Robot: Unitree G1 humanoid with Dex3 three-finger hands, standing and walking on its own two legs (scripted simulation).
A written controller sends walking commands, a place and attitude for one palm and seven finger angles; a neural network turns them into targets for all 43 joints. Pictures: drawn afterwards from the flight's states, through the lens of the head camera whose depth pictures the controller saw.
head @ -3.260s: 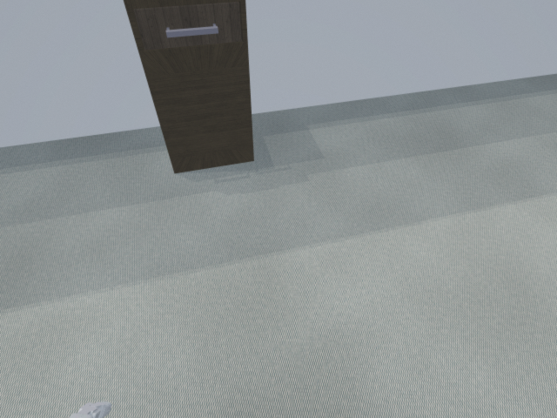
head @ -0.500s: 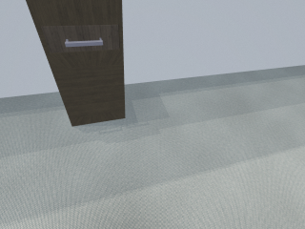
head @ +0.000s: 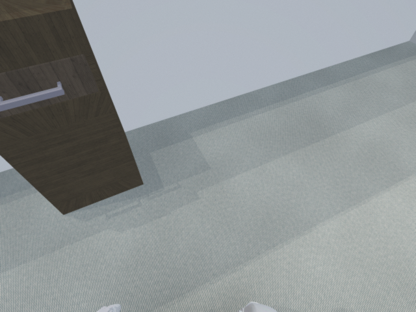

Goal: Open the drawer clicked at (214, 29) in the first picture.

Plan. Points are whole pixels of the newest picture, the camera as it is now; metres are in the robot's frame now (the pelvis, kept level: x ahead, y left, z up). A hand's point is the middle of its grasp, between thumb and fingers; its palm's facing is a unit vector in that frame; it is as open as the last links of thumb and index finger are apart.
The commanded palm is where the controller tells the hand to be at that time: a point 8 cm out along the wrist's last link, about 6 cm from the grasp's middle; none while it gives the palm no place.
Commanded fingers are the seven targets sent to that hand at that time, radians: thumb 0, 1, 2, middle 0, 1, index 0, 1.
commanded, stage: turn to face it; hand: left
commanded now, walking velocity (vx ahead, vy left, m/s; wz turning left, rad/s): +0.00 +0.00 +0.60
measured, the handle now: (30, 95) +0.72 +0.59 -0.03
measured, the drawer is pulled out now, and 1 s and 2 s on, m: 0.00 0.00 0.00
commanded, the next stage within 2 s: take the last steps up to it in 0.78 s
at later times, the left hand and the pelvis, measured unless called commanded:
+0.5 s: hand out of the picture +0.08 +0.25 -0.17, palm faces +0.29 -0.94 -0.20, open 7.4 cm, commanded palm none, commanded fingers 0.00 0.90 0.90 -0.20 -0.30 -0.20 -0.30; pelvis +0.08 +0.04 +0.01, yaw +14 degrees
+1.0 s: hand out of the picture +0.07 +0.17 -0.13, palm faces +0.42 -0.87 -0.26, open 7.3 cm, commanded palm none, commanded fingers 0.00 0.90 0.90 -0.20 -0.30 -0.20 -0.30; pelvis +0.10 -0.02 +0.02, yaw +23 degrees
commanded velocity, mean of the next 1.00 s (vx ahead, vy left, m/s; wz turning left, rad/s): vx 0.04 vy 0.01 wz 0.35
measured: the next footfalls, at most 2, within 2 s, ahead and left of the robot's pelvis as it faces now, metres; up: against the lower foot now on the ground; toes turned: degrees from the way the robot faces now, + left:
left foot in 0.34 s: +0.16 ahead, +0.15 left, +0.00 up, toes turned +20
right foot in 0.80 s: +0.17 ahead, -0.10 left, +0.00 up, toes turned +14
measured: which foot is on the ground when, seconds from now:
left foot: up 0.00-0.32, down 0.34-0.82, up 0.84-1.00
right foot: down 0.00-0.36, up 0.38-0.78, down 0.80-1.00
